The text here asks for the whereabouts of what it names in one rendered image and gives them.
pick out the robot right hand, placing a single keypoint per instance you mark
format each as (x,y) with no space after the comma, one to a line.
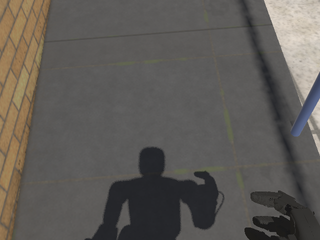
(302,225)

